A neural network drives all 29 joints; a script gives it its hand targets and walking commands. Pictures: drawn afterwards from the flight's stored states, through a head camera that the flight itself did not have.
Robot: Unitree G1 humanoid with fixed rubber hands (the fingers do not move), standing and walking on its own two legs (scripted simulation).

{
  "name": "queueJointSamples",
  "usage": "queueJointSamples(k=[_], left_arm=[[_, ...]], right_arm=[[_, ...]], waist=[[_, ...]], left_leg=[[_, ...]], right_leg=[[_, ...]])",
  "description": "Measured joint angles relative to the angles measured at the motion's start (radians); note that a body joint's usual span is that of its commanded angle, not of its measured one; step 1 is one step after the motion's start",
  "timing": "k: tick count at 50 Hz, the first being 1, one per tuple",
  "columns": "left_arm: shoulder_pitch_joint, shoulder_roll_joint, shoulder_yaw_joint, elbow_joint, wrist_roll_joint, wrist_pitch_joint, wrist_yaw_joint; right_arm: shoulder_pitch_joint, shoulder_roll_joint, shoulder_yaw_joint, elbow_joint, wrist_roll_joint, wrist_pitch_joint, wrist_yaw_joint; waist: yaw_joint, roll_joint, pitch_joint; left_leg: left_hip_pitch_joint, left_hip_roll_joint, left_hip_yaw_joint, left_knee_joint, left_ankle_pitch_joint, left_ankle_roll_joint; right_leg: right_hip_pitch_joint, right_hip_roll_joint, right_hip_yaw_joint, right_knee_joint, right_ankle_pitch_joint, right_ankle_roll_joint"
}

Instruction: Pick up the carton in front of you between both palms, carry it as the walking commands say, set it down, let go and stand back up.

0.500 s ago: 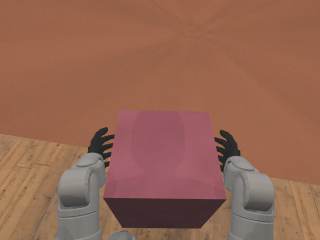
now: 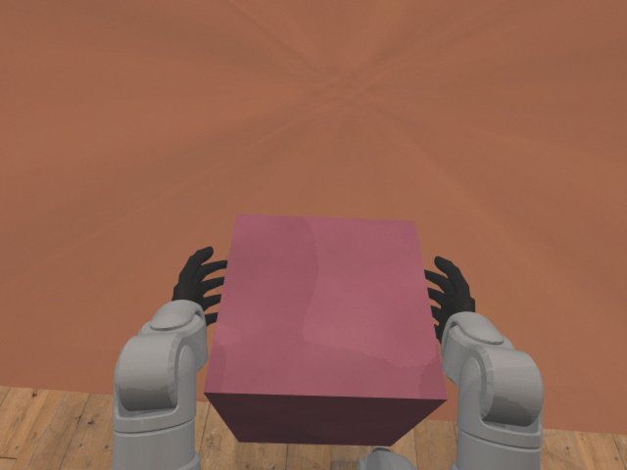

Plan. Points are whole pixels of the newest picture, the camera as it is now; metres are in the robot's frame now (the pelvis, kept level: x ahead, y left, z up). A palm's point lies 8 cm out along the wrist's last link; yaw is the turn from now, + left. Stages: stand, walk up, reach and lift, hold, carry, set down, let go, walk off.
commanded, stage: carry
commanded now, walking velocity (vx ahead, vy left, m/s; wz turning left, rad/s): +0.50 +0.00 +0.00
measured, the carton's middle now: (320, 340) +0.27 -0.01 +0.01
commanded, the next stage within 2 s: none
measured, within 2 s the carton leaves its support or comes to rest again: neither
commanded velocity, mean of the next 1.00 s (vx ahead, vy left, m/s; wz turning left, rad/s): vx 0.50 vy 0.00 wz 0.02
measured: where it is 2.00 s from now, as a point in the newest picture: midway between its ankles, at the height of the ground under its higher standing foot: (287, 174)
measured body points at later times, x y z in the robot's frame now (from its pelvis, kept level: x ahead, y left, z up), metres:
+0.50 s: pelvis +0.32 -0.04 -0.01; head +0.38 -0.05 +0.43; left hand +0.71 +0.13 +0.15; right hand +0.73 -0.17 +0.14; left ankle +0.39 +0.10 -0.67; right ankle +0.27 -0.11 -0.75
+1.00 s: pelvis +0.67 -0.02 +0.01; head +0.75 -0.01 +0.45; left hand +1.08 +0.12 +0.16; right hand +1.06 -0.18 +0.16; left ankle +0.55 +0.08 -0.72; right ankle +0.80 -0.11 -0.69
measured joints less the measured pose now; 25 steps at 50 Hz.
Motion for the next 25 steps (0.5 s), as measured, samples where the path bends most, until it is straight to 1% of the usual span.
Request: queueJointSamples(k=[3,5,7,8,9,10,11,12,13,14,15,17,19,22,25], left_arm=[[-0.023,-0.002,0.013,-0.034,-0.005,0.016,0.004],[-0.059,-0.001,0.030,-0.051,-0.013,0.033,0.009],[-0.122,0.015,0.042,-0.042,-0.024,0.052,0.016],[-0.171,0.028,0.047,-0.022,-0.028,0.063,0.019],[-0.227,0.038,0.052,0.015,-0.033,0.069,0.021],[-0.284,0.049,0.055,0.061,-0.036,0.072,0.026],[-0.340,0.062,0.056,0.108,-0.043,0.080,0.036],[-0.389,0.076,0.061,0.150,-0.050,0.094,0.044],[-0.431,0.091,0.065,0.185,-0.061,0.109,0.052],[-0.467,0.105,0.073,0.214,-0.070,0.122,0.057],[-0.499,0.117,0.082,0.239,-0.078,0.131,0.060],[-0.559,0.134,0.103,0.284,-0.088,0.144,0.067],[-0.615,0.145,0.127,0.322,-0.092,0.150,0.067],[-0.688,0.153,0.159,0.371,-0.091,0.150,0.067],[-0.738,0.149,0.183,0.410,-0.080,0.147,0.067]], right_arm=[[-0.033,0.003,-0.006,-0.021,0.002,0.014,0.000],[-0.074,0.008,-0.018,-0.031,0.002,0.029,-0.002],[-0.135,0.001,-0.026,-0.029,0.003,0.051,-0.013],[-0.176,-0.010,-0.032,-0.020,0.001,0.064,-0.018],[-0.224,-0.034,-0.041,0.000,0.006,0.078,-0.021],[-0.275,-0.064,-0.049,0.033,0.017,0.090,-0.023],[-0.326,-0.093,-0.056,0.072,0.031,0.105,-0.027],[-0.377,-0.116,-0.063,0.114,0.044,0.122,-0.030],[-0.426,-0.132,-0.069,0.153,0.054,0.139,-0.036],[-0.473,-0.141,-0.076,0.191,0.057,0.153,-0.040],[-0.515,-0.146,-0.084,0.224,0.057,0.164,-0.042],[-0.589,-0.151,-0.098,0.278,0.053,0.178,-0.046],[-0.650,-0.154,-0.114,0.321,0.045,0.184,-0.047],[-0.723,-0.157,-0.140,0.368,0.035,0.185,-0.049],[-0.766,-0.158,-0.169,0.400,0.027,0.183,-0.049]], waist=[[0.010,-0.005,-0.010],[0.013,-0.006,-0.012],[0.013,-0.001,-0.011],[0.017,0.003,-0.009],[0.028,0.017,-0.003],[0.042,0.034,0.006],[0.054,0.038,0.020],[0.061,0.035,0.036],[0.064,0.030,0.052],[0.067,0.028,0.066],[0.069,0.029,0.078],[0.073,0.027,0.097],[0.074,0.023,0.109],[0.073,0.019,0.112],[0.072,0.019,0.105]], left_leg=[[0.088,-0.003,-0.004,-0.020,-0.055,-0.024],[0.141,-0.004,-0.008,-0.011,-0.105,-0.043],[0.181,0.002,-0.020,0.038,-0.176,-0.066],[0.188,0.012,-0.028,0.099,-0.227,-0.075],[0.168,0.035,-0.039,0.208,-0.282,-0.074],[0.111,0.059,-0.068,0.369,-0.283,-0.061],[0.032,0.055,-0.121,0.551,-0.274,-0.049],[-0.053,0.038,-0.169,0.717,-0.259,-0.033],[-0.136,0.021,-0.198,0.850,-0.237,-0.017],[-0.210,0.013,-0.212,0.936,-0.203,-0.003],[-0.277,0.013,-0.220,0.981,-0.170,0.007],[-0.393,0.018,-0.225,0.999,-0.123,0.014],[-0.487,0.024,-0.224,0.973,-0.095,0.011],[-0.588,0.034,-0.211,0.886,-0.065,0.002],[-0.639,0.040,-0.192,0.774,-0.025,-0.001]], right_leg=[[0.002,0.005,-0.031,-0.157,0.070,-0.005],[0.018,0.013,-0.054,-0.220,0.107,-0.019],[0.054,0.027,-0.078,-0.264,0.111,-0.037],[0.085,0.040,-0.094,-0.284,0.085,-0.045],[0.099,0.051,-0.104,-0.264,0.103,-0.071],[0.090,0.058,-0.113,-0.203,0.069,-0.089],[0.087,0.060,-0.115,-0.162,0.021,-0.103],[0.096,0.060,-0.114,-0.153,-0.013,-0.111],[0.114,0.059,-0.113,-0.167,-0.019,-0.114],[0.134,0.061,-0.112,-0.190,-0.009,-0.113],[0.155,0.067,-0.110,-0.212,-0.016,-0.110],[0.198,0.075,-0.105,-0.260,-0.034,-0.105],[0.238,0.080,-0.098,-0.298,-0.048,-0.104],[0.293,0.084,-0.088,-0.335,-0.081,-0.101],[0.353,0.088,-0.077,-0.353,-0.130,-0.093]])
